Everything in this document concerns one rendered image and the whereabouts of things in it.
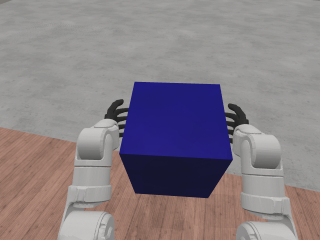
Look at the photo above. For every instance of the carton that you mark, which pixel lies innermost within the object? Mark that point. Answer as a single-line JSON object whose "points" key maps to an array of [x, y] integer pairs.
{"points": [[175, 140]]}

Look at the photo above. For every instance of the right robot upper arm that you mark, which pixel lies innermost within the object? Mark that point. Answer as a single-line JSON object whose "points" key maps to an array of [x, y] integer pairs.
{"points": [[260, 230]]}

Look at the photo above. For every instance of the right robot forearm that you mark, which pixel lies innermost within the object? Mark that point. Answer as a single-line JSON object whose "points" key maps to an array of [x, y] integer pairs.
{"points": [[262, 168]]}

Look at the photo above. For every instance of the left robot upper arm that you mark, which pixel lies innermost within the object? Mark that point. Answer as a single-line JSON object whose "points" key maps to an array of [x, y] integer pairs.
{"points": [[88, 225]]}

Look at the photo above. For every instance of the left robot forearm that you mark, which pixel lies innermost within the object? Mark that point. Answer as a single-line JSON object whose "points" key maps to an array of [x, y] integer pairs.
{"points": [[93, 159]]}

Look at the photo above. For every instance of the right robot hand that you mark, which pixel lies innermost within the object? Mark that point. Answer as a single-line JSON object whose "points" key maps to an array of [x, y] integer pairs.
{"points": [[239, 118]]}

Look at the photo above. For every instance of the left robot hand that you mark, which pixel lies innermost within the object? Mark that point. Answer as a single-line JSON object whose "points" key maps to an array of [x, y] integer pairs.
{"points": [[113, 112]]}

